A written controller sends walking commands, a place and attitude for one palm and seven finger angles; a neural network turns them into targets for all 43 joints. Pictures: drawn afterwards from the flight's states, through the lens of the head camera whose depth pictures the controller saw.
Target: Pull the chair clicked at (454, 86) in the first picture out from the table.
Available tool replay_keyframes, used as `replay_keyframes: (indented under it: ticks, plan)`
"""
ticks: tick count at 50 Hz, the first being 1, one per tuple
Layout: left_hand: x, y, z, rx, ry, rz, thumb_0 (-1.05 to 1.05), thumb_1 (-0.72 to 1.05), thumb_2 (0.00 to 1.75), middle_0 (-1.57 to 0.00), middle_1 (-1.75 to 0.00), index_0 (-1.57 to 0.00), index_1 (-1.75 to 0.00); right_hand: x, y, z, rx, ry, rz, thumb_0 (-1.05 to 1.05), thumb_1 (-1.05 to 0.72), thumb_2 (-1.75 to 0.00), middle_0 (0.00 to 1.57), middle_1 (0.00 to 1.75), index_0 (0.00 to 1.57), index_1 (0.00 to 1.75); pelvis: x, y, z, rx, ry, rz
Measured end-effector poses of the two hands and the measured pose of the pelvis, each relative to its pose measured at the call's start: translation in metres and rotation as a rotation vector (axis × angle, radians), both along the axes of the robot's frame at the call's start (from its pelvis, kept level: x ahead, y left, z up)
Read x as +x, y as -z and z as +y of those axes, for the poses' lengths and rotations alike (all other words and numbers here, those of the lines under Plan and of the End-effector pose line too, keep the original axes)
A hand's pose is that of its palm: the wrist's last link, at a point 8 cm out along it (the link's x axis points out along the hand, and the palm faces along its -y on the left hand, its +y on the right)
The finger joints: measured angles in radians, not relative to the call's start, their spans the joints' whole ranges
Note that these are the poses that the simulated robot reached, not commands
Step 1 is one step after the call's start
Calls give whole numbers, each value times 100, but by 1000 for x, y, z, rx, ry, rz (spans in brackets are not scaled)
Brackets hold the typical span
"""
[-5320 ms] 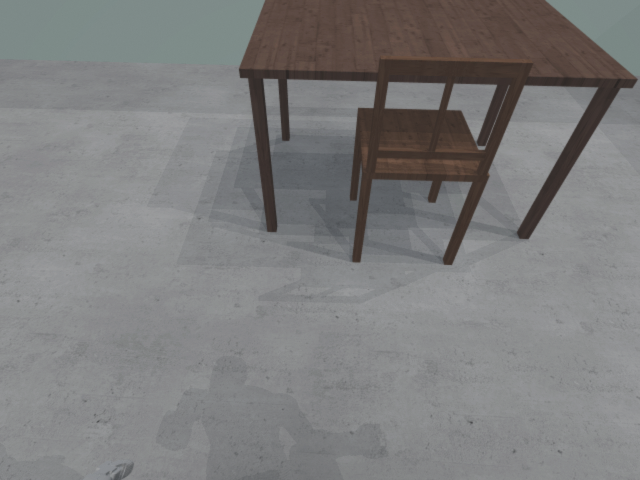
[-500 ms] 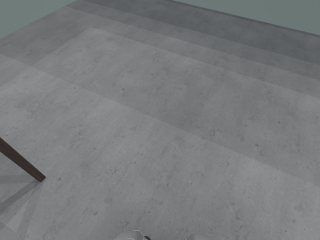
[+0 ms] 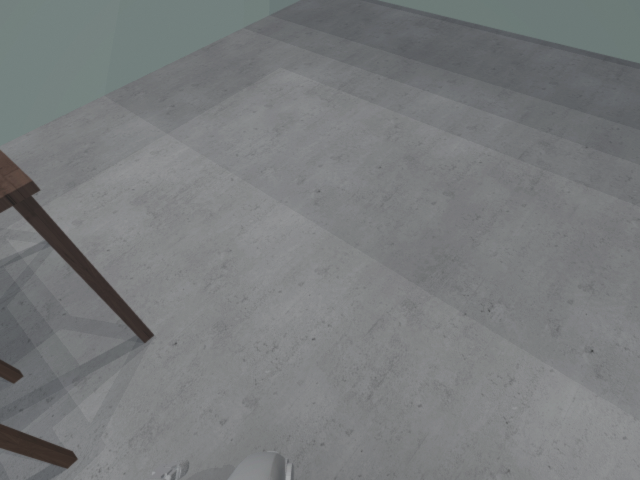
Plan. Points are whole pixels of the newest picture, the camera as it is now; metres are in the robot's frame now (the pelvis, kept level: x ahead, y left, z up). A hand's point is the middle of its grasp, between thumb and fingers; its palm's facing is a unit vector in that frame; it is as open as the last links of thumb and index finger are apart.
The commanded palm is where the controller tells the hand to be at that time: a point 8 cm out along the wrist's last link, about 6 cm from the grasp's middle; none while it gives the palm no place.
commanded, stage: turn to face it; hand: left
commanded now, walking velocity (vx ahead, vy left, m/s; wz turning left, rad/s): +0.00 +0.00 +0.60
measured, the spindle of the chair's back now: out of the picture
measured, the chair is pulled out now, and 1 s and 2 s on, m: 0.00 0.00 0.00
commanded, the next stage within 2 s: take the last steps up to it in 1.24 s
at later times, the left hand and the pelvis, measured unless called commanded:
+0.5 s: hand out of the picture +0.00 +0.29 -0.18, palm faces +0.35 -0.91 -0.23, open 7.4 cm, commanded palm none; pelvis +0.00 +0.06 +0.00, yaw +18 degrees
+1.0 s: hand out of the picture +0.00 +0.22 -0.13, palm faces +0.54 -0.78 -0.31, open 7.4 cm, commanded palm none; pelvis +0.01 -0.01 +0.00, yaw +36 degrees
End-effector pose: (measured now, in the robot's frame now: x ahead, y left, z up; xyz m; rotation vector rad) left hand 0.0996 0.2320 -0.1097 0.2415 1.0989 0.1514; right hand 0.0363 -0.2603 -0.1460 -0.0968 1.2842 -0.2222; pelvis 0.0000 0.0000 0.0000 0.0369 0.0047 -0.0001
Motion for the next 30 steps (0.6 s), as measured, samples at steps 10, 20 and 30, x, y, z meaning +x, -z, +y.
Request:
replay_keyframes:
  ticks: [10,20,30]
  plan:
    - [-88,23,28,-29,-210,144,0,91,90,-21,-30,-20,-30,81,-6,27,-29,-235,-17,0,-91,-89,19,30,20,29,2,6,13,-16,-144,0]
    - [-146,50,82,-64,-381,250,0,91,90,-20,-30,-20,-30,149,-32,90,-105,-418,-178,0,-90,-89,20,30,20,30,3,12,50,-56,-252,-5]
    - [-107,24,101,-46,-421,48,0,91,90,-20,-30,-20,-30,128,-34,106,-80,-468,-113,0,-90,-89,20,30,21,30,0,-1,56,-62,-363,-12]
